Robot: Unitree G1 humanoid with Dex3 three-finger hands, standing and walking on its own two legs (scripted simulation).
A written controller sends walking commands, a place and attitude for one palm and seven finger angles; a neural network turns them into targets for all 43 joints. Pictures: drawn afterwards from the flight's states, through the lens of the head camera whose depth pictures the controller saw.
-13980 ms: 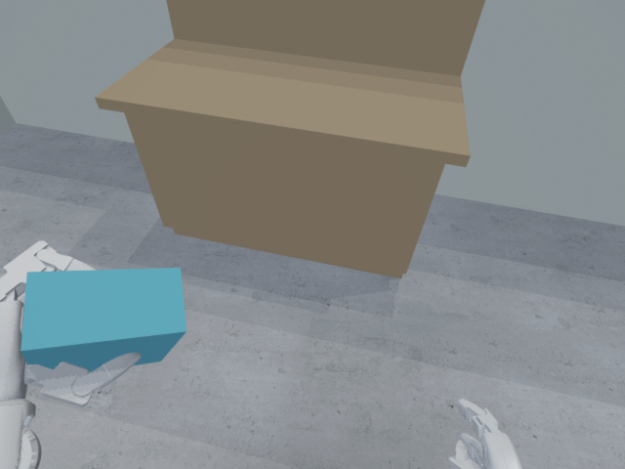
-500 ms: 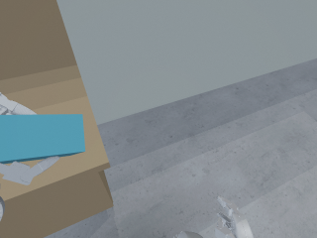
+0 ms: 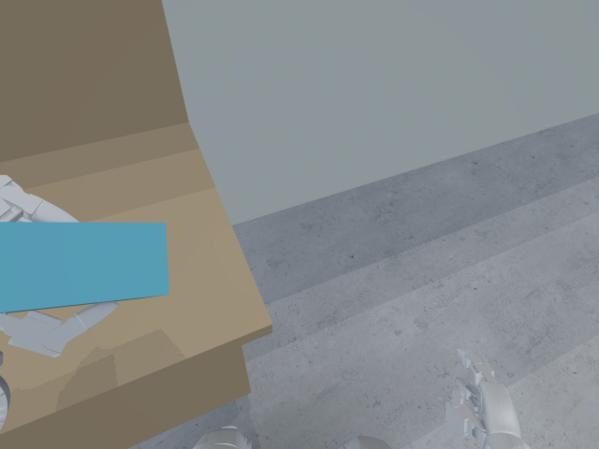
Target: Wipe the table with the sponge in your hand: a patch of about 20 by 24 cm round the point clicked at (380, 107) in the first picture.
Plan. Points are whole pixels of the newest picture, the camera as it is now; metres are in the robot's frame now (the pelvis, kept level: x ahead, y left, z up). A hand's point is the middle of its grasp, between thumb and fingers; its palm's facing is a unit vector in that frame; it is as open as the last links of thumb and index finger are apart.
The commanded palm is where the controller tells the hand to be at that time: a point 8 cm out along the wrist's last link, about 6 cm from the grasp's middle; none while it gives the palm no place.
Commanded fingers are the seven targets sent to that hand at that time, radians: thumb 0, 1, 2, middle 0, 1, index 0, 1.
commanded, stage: shuffle to correct the standing spot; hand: left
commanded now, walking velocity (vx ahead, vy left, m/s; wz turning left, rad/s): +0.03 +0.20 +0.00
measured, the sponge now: (104, 268) +0.25 +0.21 +0.16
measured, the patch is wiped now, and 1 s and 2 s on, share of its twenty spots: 0.00 0.00 0.00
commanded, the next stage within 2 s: come to a stop and stand still in 0.28 s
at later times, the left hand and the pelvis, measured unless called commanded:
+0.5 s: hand out of the picture +0.22 +0.34 +0.19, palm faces +0.40 -0.84 -0.37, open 10.1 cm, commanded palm +0.16 +0.39 +0.20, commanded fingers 0.00 0.10 1.30 -1.20 -1.60 -1.20 -1.60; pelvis +0.00 +0.11 +0.01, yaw +0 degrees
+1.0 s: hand out of the picture +0.19 +0.38 +0.17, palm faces +0.41 -0.86 -0.31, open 10.1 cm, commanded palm +0.14 +0.41 +0.20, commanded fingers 0.00 0.10 1.30 -1.20 -1.60 -1.20 -1.60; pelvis -0.02 +0.14 +0.02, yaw -2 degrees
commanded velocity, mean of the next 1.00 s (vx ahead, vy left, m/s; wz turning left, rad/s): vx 0.02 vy -0.02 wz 0.00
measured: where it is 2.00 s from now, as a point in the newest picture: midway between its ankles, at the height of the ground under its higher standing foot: outside the picture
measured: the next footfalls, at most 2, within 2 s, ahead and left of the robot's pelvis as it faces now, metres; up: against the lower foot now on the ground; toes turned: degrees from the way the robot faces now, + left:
right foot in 0.20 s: +0.04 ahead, -0.05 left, +0.00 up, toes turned -8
left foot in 0.50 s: +0.03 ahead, +0.26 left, +0.00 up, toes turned -1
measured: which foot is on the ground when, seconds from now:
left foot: down 0.00-0.20, up 0.22-0.48, down 0.50-1.00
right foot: up 0.00-0.18, down 0.20-0.50, up 0.52-0.68, down 0.70-1.00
